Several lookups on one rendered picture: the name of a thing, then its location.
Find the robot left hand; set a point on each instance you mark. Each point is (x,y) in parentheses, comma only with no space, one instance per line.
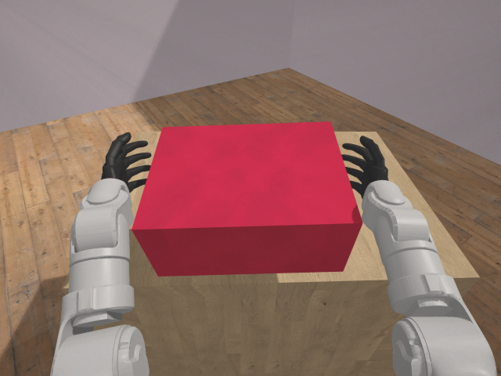
(117,162)

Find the pedestal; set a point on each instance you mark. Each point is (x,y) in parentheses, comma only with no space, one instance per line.
(278,324)

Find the robot left forearm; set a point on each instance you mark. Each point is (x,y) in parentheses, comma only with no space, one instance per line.
(99,284)

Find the robot left upper arm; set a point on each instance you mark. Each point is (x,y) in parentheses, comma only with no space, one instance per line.
(113,351)

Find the robot right forearm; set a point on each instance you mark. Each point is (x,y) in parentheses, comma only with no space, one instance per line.
(418,285)

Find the carton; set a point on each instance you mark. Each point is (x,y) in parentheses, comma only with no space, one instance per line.
(247,199)

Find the robot right hand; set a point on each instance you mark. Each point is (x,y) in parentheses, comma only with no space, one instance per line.
(373,166)

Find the robot right upper arm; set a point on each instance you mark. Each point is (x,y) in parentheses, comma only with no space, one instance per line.
(439,346)

